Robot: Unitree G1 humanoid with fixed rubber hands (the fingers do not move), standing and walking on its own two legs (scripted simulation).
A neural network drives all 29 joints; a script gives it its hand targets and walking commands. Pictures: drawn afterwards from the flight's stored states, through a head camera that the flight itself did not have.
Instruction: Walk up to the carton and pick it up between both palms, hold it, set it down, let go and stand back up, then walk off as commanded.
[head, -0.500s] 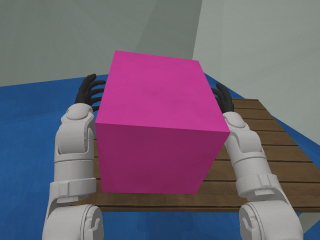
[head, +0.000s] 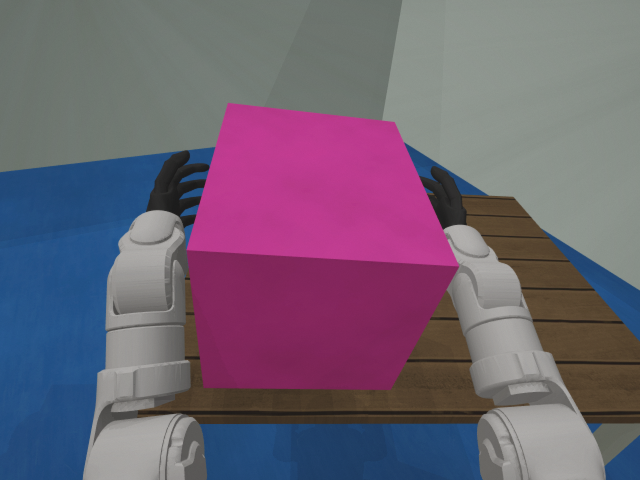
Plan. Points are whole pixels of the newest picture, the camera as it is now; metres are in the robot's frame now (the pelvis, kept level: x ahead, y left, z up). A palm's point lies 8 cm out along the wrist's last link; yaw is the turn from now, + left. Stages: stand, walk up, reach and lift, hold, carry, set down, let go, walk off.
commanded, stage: hold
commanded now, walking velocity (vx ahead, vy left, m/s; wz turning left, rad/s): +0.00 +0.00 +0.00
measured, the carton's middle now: (307, 243) +0.40 +0.01 +0.16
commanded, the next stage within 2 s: none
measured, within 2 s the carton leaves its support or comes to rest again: neither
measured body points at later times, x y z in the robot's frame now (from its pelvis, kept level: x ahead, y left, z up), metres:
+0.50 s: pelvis +0.00 +0.00 +0.00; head -0.06 +0.03 +0.45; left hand +0.37 +0.17 +0.22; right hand +0.37 -0.16 +0.21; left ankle +0.04 +0.10 -0.75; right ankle +0.02 -0.10 -0.75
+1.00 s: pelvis +0.00 +0.00 +0.00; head -0.06 +0.04 +0.44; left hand +0.37 +0.18 +0.22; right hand +0.37 -0.16 +0.22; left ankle +0.04 +0.10 -0.75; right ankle +0.02 -0.10 -0.75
